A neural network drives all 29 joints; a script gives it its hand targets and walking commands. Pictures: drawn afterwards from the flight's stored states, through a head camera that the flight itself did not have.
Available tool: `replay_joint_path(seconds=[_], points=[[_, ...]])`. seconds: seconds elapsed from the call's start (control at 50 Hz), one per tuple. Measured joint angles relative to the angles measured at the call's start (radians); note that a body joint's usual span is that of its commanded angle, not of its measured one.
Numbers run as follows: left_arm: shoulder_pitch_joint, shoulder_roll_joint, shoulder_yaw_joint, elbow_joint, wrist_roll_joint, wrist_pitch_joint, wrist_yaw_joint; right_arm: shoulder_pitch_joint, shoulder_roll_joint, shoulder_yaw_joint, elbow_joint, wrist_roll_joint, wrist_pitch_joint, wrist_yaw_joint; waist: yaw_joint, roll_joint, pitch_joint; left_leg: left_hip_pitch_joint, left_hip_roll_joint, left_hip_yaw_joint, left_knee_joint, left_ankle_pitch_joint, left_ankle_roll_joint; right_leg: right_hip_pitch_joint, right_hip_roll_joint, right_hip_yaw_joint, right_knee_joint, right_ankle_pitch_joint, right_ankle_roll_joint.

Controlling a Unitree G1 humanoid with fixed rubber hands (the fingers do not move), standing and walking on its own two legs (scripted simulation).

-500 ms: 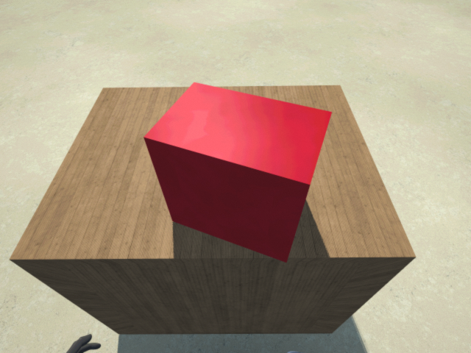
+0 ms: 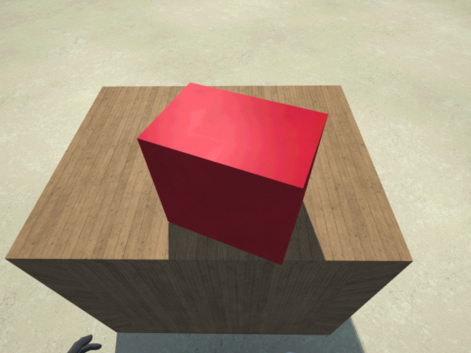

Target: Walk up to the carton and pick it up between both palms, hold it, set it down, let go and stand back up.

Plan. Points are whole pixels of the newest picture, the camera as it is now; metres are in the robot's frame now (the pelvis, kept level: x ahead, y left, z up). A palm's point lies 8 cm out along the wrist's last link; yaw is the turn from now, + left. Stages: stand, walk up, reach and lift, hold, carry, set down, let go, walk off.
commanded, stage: walk up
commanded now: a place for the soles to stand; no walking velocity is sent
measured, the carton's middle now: (236, 175) +0.44 +0.01 +0.06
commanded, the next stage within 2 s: reach and lift in 0.14 s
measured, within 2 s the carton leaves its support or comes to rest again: neither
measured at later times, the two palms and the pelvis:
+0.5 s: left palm (78, 338) +0.19 +0.28 -0.06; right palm out of the picture +0.14 -0.31 -0.06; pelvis +0.00 +0.00 +0.00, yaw +0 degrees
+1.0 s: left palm (47, 347) +0.17 +0.31 -0.02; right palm out of the picture +0.12 -0.24 -0.03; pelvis -0.01 +0.03 +0.01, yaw -3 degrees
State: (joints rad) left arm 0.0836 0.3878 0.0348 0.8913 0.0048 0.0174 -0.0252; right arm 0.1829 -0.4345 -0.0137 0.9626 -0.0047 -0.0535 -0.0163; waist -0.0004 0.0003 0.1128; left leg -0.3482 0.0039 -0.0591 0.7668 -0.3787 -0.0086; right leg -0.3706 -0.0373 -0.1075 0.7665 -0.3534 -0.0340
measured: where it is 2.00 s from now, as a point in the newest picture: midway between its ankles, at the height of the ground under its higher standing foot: outside the picture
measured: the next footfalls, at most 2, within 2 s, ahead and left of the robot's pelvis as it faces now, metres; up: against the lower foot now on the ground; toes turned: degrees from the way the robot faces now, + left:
none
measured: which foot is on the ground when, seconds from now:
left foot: down 0.00-1.00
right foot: down 0.00-1.00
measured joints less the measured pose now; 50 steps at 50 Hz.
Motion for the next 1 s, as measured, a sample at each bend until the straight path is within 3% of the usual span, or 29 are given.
replay_joint_path(seconds=[0.16,0.26,0.36,0.44,0.54,0.68,0.82,1.0], points=[[0.013,0.0,0.0,0.0,0.0,-0.006,-0.002,0.0,0.0,0.0,0.0,0.0,0.0,0.0,0.0,-0.001,0.0,0.001,0.001,0.0,-0.001,0.0,0.0,0.001,0.001,0.0,-0.002,-0.001,0.0],[-0.019,0.0,0.0,-0.198,0.0,0.325,0.038,-0.109,0.019,-0.086,0.122,-0.065,-0.131,0.045,0.0,0.0,0.013,-0.052,0.003,0.0,0.028,-0.002,-0.02,-0.05,0.001,0.001,0.023,0.001,0.0],[-0.052,0.0,0.0,-0.369,0.0,0.421,0.032,-0.162,0.032,-0.091,0.062,-0.066,-0.174,0.049,0.0,-0.017,0.023,-0.048,0.007,0.002,0.031,-0.002,-0.02,-0.047,0.005,0.003,0.023,0.004,0.0],[-0.048,0.0,0.0,-0.451,-0.001,0.421,0.004,-0.168,0.042,-0.092,0.038,-0.049,-0.182,0.042,0.0,-0.034,0.023,-0.007,0.008,0.003,0.02,-0.002,-0.02,-0.006,0.006,0.003,0.012,0.003,0.0],[0.011,0.0,0.01,-0.457,0.003,0.415,-0.027,-0.111,0.076,-0.091,-0.024,-0.038,-0.174,0.005,0.0,-0.057,0.023,0.093,0.008,0.009,-0.018,0.001,-0.02,0.093,0.007,0.008,-0.028,0.009,0.004],[0.102,0.0,0.012,-0.477,0.003,0.423,-0.029,0.003,0.154,-0.091,-0.158,-0.038,-0.105,-0.012,0.0,-0.081,0.024,0.163,0.008,0.02,-0.064,0.02,-0.015,0.169,0.01,0.018,-0.092,0.04,0.009],[0.117,0.0,0.013,-0.525,0.003,0.357,-0.025,0.08,0.202,-0.091,-0.339,-0.036,-0.048,-0.02,0.0,-0.038,0.025,0.186,0.017,0.04,-0.077,0.028,0.007,0.199,0.021,0.037,-0.138,0.075,0.01],[0.119,0.0,0.012,-0.526,0.003,0.292,-0.079,0.122,0.215,-0.091,-0.567,-0.036,0.063,-0.075,0.0,0.021,0.025,0.223,0.018,0.063,-0.09,0.028,0.019,0.228,0.024,0.06,-0.152,0.081,0.018]])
